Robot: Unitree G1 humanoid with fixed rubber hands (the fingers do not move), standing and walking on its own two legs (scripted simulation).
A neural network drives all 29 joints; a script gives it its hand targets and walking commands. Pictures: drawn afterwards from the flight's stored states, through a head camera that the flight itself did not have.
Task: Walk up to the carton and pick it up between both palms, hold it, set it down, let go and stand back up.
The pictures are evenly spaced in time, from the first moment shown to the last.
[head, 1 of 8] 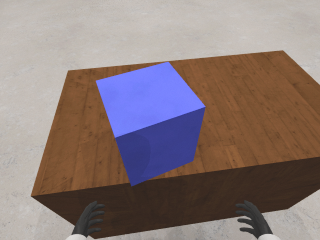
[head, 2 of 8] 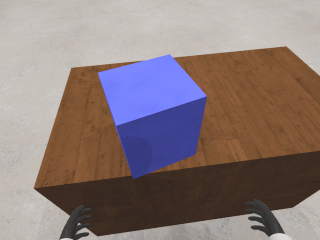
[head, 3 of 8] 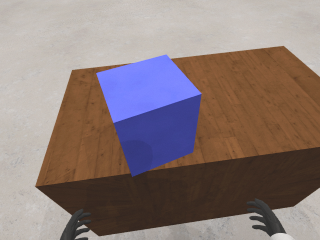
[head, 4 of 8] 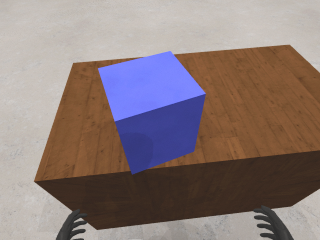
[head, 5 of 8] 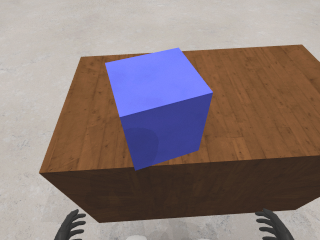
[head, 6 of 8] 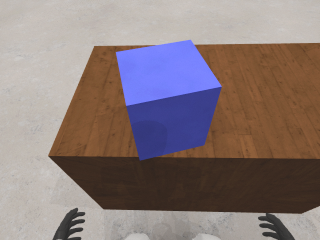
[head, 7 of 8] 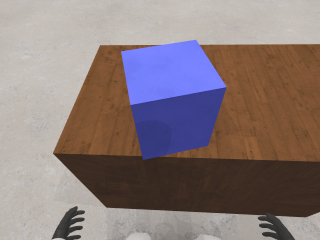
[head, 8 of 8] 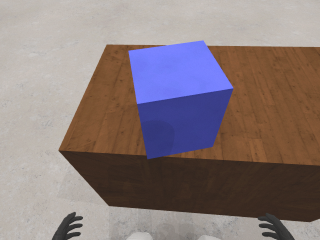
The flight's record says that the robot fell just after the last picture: no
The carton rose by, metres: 0.00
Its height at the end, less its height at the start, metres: +0.00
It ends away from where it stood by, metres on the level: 0.00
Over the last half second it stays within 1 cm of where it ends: yes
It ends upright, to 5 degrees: yes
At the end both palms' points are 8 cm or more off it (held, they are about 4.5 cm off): yes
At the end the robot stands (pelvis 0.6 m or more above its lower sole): yes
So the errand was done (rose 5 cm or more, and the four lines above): no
